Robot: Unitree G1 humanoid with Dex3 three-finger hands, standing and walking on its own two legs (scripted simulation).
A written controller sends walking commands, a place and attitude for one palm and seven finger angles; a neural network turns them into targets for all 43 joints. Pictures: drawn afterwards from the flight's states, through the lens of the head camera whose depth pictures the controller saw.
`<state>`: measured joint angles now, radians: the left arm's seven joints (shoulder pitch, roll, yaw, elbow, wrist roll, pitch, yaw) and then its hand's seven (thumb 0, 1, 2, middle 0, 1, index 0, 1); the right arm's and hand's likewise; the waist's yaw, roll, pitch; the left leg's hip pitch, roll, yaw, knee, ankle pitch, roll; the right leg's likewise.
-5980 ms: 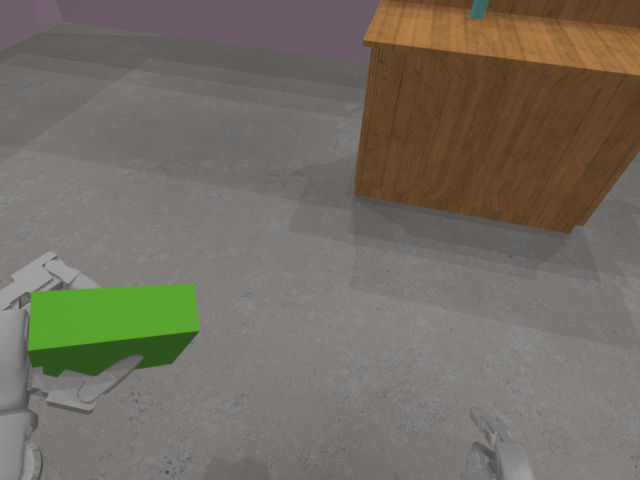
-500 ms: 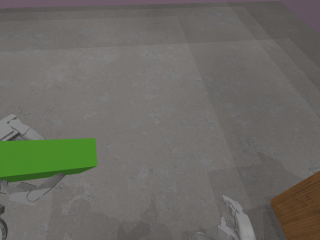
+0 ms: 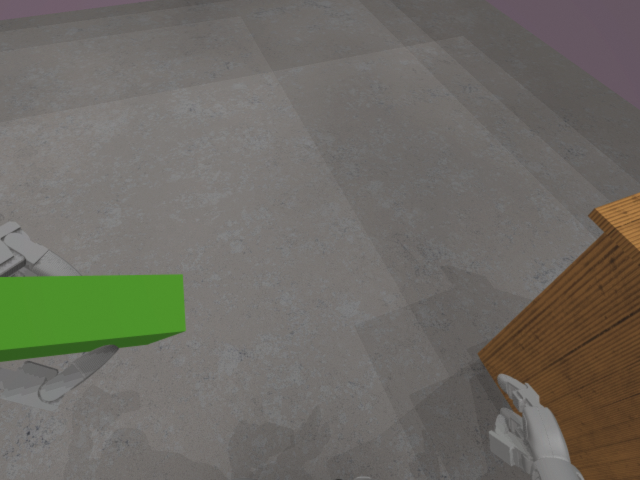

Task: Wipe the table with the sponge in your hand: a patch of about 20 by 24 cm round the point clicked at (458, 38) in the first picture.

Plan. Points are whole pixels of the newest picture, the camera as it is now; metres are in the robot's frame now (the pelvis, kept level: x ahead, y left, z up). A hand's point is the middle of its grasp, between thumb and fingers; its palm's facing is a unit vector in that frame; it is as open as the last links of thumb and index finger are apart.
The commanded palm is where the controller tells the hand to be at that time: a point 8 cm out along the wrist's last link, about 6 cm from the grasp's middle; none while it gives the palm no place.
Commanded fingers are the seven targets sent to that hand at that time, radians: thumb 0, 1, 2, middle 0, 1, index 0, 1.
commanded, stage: turn to face it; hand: left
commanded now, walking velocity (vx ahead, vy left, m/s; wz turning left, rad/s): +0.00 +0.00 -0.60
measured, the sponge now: (113, 317) +0.23 +0.20 +0.15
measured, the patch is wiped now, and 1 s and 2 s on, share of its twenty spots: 0.00 0.00 0.00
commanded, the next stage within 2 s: none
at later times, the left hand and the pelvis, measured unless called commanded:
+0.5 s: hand (239, 298) +0.25 +0.10 +0.16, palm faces -0.01 -0.82 -0.57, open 9.3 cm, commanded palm +0.20 +0.17 +0.18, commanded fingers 0.00 0.10 1.30 -1.20 -1.60 -1.20 -1.60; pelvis -0.04 -0.04 -0.01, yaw -20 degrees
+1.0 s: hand (287, 334) +0.22 +0.05 +0.17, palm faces -0.16 -0.89 -0.42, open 9.3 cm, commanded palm +0.20 +0.11 +0.18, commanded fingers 0.00 0.10 1.30 -1.20 -1.60 -1.20 -1.60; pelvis -0.10 -0.02 +0.00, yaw -38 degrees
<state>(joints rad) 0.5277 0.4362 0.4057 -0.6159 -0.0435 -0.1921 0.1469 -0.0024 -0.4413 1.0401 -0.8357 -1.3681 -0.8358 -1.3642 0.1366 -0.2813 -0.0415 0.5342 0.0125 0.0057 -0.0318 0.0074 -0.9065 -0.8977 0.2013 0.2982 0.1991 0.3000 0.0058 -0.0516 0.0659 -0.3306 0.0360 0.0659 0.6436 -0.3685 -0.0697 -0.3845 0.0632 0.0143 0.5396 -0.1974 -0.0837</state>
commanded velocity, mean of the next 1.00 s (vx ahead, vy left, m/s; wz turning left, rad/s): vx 0.00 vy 0.00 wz -0.60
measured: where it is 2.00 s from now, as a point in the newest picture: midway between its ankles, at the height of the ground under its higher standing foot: outside the picture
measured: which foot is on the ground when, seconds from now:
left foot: up 0.00-0.02, down 0.04-0.36, up 0.38-0.74, down 0.76-1.00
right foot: down 0.00-0.06, up 0.08-0.32, down 0.34-0.78, up 0.80-1.00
